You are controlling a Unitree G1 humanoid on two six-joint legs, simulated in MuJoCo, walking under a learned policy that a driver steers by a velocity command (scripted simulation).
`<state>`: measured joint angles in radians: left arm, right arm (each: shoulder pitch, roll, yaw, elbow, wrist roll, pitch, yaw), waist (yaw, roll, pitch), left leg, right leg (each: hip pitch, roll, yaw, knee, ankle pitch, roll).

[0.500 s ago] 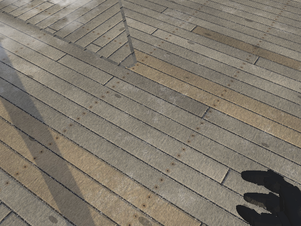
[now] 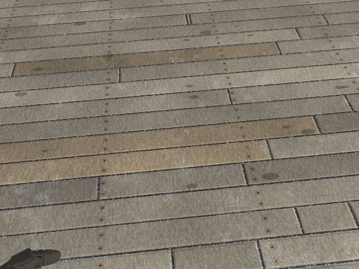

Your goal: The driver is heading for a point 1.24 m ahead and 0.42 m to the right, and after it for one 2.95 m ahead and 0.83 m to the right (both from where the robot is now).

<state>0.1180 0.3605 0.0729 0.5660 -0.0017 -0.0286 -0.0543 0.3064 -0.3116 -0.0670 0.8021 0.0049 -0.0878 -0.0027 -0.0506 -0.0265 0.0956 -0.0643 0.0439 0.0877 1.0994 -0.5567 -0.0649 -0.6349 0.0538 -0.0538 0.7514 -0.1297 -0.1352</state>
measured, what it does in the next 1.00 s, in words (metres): walks ahead, turning right: left foot, then right foot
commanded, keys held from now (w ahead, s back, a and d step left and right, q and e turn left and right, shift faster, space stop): e+shift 0.20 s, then w+e+shift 0.42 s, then w+shift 0.18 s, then w+q+shift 0.20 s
